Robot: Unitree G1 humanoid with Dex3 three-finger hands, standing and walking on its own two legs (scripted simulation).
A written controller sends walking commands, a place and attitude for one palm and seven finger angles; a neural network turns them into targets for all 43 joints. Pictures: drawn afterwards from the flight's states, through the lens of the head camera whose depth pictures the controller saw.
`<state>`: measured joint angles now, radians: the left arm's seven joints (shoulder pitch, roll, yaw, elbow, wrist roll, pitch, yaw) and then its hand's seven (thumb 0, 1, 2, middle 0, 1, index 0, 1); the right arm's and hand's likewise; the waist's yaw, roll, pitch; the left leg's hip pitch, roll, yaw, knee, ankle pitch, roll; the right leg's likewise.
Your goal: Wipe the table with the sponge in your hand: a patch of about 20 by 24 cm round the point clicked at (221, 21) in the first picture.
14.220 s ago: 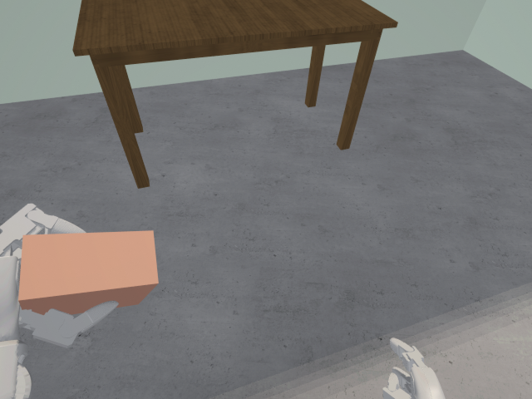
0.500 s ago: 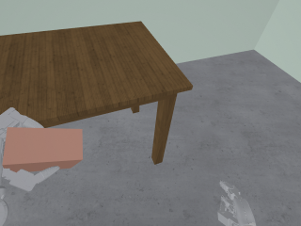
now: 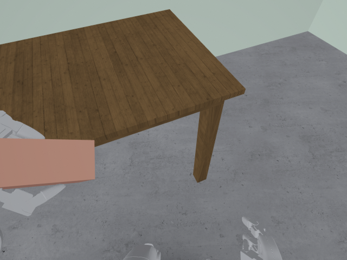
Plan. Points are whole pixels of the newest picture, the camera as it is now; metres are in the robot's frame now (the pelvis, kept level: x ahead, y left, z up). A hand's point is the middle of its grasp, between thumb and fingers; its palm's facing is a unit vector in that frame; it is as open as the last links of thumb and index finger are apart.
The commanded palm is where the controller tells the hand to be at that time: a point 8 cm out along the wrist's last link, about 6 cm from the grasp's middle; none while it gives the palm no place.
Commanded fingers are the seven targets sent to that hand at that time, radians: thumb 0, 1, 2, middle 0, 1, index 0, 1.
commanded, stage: shuffle to correct the standing spot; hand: left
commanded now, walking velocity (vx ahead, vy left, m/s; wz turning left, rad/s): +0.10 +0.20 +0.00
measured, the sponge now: (60, 164) +0.24 +0.20 +0.17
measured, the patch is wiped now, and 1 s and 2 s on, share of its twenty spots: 0.00 0.00 0.00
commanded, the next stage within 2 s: come to a stop and stand still in 1.88 s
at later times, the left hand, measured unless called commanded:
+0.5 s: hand out of the picture +0.24 +0.33 +0.21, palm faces +0.40 -0.78 -0.48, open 10.5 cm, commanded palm +0.19 +0.37 +0.20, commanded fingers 0.00 0.10 1.30 -1.20 -1.60 -1.20 -1.60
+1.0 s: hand out of the picture +0.24 +0.43 +0.21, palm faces +0.40 -0.77 -0.50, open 10.4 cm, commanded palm +0.18 +0.47 +0.20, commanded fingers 0.00 0.10 1.30 -1.20 -1.60 -1.20 -1.60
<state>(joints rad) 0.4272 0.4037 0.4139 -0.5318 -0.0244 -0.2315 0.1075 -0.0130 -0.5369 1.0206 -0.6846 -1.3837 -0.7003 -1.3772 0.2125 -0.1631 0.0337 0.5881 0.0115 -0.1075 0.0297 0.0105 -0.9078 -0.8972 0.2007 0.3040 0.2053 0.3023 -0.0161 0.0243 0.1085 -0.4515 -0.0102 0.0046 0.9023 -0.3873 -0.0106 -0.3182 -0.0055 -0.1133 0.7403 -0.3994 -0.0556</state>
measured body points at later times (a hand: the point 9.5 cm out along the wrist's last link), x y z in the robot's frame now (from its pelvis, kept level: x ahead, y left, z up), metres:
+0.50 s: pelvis +0.03 +0.10 +0.01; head +0.05 +0.10 +0.46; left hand +0.21 +0.37 +0.24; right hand +0.23 -0.11 -0.05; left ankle +0.06 +0.21 -0.71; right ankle +0.04 +0.02 -0.71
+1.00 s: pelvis +0.02 +0.19 +0.01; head +0.05 +0.20 +0.46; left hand +0.21 +0.47 +0.24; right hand +0.19 -0.04 -0.07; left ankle +0.06 +0.33 -0.71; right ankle +0.02 +0.09 -0.68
